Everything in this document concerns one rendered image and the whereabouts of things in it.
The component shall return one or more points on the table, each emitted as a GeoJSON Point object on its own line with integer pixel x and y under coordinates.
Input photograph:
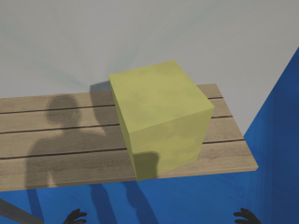
{"type": "Point", "coordinates": [73, 139]}

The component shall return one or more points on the left robot hand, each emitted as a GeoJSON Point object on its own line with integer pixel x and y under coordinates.
{"type": "Point", "coordinates": [74, 215]}

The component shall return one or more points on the right robot hand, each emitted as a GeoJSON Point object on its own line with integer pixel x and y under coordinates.
{"type": "Point", "coordinates": [245, 213]}

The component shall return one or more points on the carton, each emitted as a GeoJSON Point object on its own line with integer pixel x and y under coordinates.
{"type": "Point", "coordinates": [163, 117]}

